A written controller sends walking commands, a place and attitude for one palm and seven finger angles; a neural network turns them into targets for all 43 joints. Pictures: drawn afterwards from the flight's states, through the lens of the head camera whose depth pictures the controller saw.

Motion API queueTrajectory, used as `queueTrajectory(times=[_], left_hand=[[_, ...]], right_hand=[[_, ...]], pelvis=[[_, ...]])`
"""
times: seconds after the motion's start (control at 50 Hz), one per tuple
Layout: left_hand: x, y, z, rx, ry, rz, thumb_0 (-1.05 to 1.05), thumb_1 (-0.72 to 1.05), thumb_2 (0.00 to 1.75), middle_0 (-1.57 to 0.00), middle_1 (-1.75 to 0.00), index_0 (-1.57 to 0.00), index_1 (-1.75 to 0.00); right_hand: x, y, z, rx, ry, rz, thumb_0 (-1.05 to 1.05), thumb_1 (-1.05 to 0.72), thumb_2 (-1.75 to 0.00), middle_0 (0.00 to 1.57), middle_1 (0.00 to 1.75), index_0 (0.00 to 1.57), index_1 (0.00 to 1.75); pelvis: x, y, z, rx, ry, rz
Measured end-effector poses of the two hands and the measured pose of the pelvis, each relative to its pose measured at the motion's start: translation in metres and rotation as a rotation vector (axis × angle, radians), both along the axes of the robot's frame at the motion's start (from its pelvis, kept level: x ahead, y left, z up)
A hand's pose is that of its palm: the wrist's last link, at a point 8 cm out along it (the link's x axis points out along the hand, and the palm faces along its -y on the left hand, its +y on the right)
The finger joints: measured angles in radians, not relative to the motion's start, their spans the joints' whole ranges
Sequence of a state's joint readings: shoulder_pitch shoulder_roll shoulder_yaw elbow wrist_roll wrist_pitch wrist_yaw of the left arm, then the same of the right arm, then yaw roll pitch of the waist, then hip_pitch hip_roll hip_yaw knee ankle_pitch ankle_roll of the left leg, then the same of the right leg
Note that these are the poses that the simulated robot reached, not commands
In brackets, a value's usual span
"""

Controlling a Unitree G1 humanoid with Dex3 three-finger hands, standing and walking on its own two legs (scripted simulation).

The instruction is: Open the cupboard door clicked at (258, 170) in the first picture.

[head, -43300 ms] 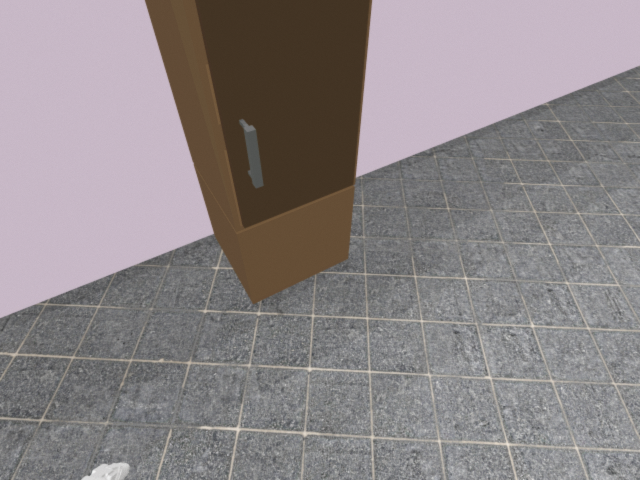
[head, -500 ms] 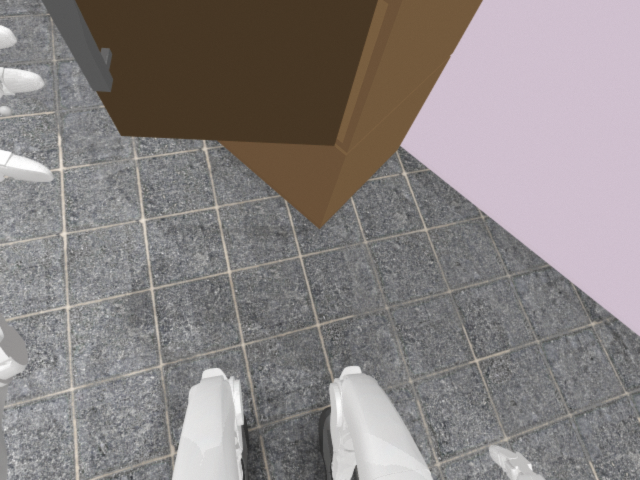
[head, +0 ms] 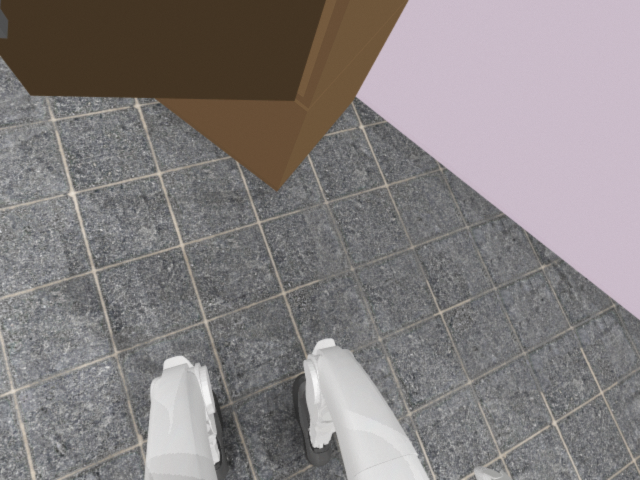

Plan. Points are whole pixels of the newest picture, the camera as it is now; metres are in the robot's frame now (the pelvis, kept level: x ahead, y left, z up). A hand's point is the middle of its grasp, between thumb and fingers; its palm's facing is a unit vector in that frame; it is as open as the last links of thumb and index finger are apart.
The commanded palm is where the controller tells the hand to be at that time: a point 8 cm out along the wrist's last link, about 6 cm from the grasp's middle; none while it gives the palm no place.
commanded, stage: move the hooked fingers beside the handle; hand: left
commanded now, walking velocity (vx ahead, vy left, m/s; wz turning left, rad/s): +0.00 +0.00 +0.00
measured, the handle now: out of the picture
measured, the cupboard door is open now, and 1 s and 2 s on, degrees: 44 44 44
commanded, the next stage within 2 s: slide the fingers in behind the handle in 0.74 s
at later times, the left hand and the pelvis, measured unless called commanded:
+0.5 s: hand out of the picture +0.56 +0.33 +0.09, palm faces +0.03 -1.00 -0.02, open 14.0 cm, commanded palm +0.57 +0.33 +0.08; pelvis +0.01 +0.01 +0.02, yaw +0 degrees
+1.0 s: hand out of the picture +0.56 +0.31 +0.09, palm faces +0.03 -1.00 -0.03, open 14.0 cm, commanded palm +0.57 +0.31 +0.08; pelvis +0.01 +0.00 +0.01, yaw +0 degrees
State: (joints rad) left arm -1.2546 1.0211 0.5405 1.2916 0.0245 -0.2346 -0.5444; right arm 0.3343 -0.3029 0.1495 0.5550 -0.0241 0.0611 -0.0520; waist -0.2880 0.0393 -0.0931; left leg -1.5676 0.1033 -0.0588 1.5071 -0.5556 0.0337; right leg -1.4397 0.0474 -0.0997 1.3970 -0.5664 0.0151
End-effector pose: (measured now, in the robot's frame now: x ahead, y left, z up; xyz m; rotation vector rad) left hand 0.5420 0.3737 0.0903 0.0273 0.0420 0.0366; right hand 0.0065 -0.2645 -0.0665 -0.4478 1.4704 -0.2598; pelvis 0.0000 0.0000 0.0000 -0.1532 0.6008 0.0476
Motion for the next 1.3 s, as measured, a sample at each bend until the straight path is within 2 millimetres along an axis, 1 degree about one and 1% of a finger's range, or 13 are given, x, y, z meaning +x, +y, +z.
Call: queueTrajectory(times=[0.06,0.14,0.26,0.38,0.5,0.6,0.68,0.86,1.0,1.14,1.3], left_hand=[[0.004,0.004,-0.003,0.006,0.001,0.005,-0.01,-0.50,0.30,-0.30,-1.20,-0.30,-1.20],[0.003,0.009,-0.006,0.009,0.005,0.006,-0.01,-0.49,0.30,-0.30,-1.20,-0.30,-1.20],[-0.001,0.016,-0.004,0.002,0.013,0.009,-0.01,-0.50,0.30,-0.30,-1.20,-0.30,-1.20],[-0.004,0.013,0.004,-0.009,0.010,0.000,-0.01,-0.50,0.30,-0.30,-1.20,-0.30,-1.20],[-0.005,0.006,0.003,-0.011,0.024,-0.007,-0.01,-0.50,0.30,-0.30,-1.20,-0.30,-1.20],[-0.005,0.003,0.000,-0.016,0.015,0.003,-0.01,-0.50,0.30,-0.30,-1.20,-0.30,-1.20],[-0.005,0.005,-0.001,0.001,0.005,0.013,-0.01,-0.50,0.30,-0.30,-1.20,-0.30,-1.20],[-0.007,0.004,-0.001,0.005,0.011,0.004,-0.01,-0.50,0.30,-0.30,-1.20,-0.30,-1.20],[-0.003,-0.006,0.001,0.003,-0.008,-0.008,-0.01,-0.50,0.30,-0.30,-1.20,-0.30,-1.20],[-0.002,-0.020,-0.001,-0.003,0.012,-0.009,-0.01,-0.50,0.30,-0.30,-1.20,-0.30,-1.20],[0.001,-0.031,0.002,-0.005,0.009,-0.003,-0.01,-0.50,0.30,-0.30,-1.20,-0.30,-1.20]], right_hand=[[-0.007,0.006,0.000,0.004,0.023,-0.017,0.00,-0.91,-0.90,0.20,0.30,0.21,0.29],[-0.014,0.015,0.002,0.027,0.059,-0.040,0.00,-0.91,-0.90,0.20,0.30,0.21,0.29],[-0.014,0.023,0.009,0.050,0.085,-0.042,0.00,-0.90,-0.90,0.20,0.30,0.21,0.30],[-0.002,0.019,0.018,0.041,0.060,-0.021,0.00,-0.90,-0.90,0.20,0.30,0.21,0.30],[0.014,0.009,0.024,0.017,0.009,0.006,0.00,-0.90,-0.90,0.20,0.30,0.21,0.30],[0.022,0.003,0.021,0.006,-0.015,0.018,0.00,-0.91,-0.90,0.20,0.30,0.21,0.30],[0.023,0.001,0.016,0.008,-0.018,0.018,0.00,-0.91,-0.90,0.20,0.30,0.21,0.29],[0.015,0.005,0.004,0.039,0.015,0.009,0.00,-0.91,-0.90,0.20,0.30,0.21,0.29],[0.009,0.005,0.002,0.046,0.018,-0.004,0.00,-0.91,-0.90,0.20,0.30,0.21,0.30],[0.005,0.004,0.005,0.053,0.010,-0.015,0.00,-0.91,-0.90,0.20,0.30,0.21,0.30],[0.003,0.001,0.008,0.056,0.009,-0.022,0.00,-0.91,-0.90,0.20,0.30,0.21,0.29]], pelvis=[[0.001,0.003,-0.001,-0.004,0.009,-0.005],[0.004,0.006,0.002,-0.006,0.014,-0.009],[0.008,0.008,0.010,-0.008,0.011,-0.002],[0.012,0.008,0.018,-0.008,-0.002,0.010],[0.014,0.007,0.021,-0.006,-0.014,0.013],[0.013,0.005,0.019,-0.003,-0.019,0.010],[0.011,0.003,0.015,-0.002,-0.015,0.006],[0.009,-0.001,0.011,0.002,-0.008,0.007],[0.007,-0.003,0.009,0.002,-0.006,0.005],[0.007,-0.004,0.012,0.007,-0.014,0.002],[0.008,-0.005,0.016,0.014,-0.021,0.002]])
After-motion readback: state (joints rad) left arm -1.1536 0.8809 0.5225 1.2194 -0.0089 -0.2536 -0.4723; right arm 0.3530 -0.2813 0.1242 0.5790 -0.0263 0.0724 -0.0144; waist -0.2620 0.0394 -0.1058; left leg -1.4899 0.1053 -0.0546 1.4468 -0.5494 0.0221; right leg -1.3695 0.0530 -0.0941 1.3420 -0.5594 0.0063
